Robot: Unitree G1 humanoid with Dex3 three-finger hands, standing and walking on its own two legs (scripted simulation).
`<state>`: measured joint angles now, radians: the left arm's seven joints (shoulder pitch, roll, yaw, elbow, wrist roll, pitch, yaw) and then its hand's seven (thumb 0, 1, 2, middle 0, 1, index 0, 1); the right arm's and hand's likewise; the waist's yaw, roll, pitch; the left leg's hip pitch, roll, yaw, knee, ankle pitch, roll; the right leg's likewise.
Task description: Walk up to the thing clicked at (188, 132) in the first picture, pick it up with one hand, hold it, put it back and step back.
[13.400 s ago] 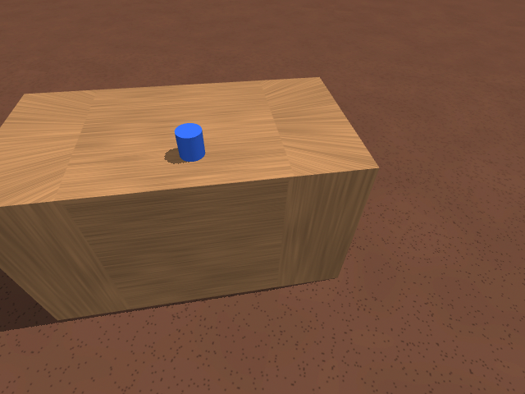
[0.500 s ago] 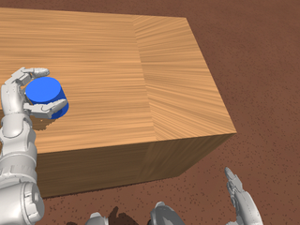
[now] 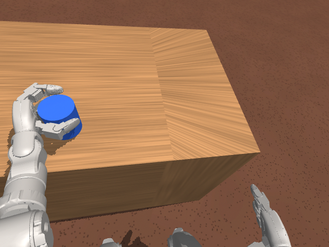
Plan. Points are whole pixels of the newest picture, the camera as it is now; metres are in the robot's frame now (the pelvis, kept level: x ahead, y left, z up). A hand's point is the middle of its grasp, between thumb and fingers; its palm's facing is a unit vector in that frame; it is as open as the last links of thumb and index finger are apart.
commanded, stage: settle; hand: left
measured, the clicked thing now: (61, 117) +0.48 +0.20 +0.02
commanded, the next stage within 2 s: lift in 0.56 s
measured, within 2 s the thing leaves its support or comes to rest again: neither
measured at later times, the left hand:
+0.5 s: hand (47, 102) +0.48 +0.21 +0.07, palm faces +0.17 -0.98 -0.03, open 10.6 cm
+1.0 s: hand (46, 93) +0.47 +0.20 +0.11, palm faces +0.16 -0.99 -0.03, open 10.6 cm
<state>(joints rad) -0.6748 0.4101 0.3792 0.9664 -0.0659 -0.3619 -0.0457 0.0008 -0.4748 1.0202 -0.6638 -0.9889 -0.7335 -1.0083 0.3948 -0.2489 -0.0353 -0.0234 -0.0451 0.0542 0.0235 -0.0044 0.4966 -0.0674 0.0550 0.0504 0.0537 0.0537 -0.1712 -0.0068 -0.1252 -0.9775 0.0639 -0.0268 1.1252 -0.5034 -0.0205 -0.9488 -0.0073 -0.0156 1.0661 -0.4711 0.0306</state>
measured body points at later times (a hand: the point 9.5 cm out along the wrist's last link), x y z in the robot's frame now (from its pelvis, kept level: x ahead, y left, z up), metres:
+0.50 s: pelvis +0.00 +0.01 +0.02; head +0.11 +0.03 +0.45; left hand +0.46 +0.26 +0.08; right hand +0.16 -0.26 +0.00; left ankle +0.01 +0.13 -0.65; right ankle +0.02 -0.14 -0.65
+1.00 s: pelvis +0.02 +0.00 +0.03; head +0.09 +0.02 +0.48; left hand +0.46 +0.25 +0.12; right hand +0.17 -0.26 +0.01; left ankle +0.01 +0.13 -0.65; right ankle +0.02 -0.14 -0.65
